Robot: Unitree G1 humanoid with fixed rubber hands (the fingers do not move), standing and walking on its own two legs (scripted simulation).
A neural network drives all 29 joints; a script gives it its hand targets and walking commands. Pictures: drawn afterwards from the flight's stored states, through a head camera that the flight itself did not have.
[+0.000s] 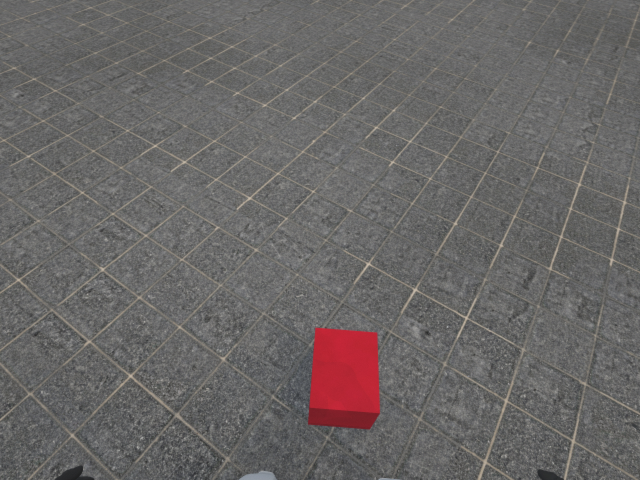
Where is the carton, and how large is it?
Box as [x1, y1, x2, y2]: [308, 328, 379, 428]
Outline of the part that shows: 315,328 308,424 369,428 379,413 376,332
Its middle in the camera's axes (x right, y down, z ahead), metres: +0.07 +0.42 +1.12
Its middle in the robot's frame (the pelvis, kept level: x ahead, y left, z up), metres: +0.46 -0.09 -0.66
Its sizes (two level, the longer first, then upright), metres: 0.221 0.181 0.179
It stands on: the floor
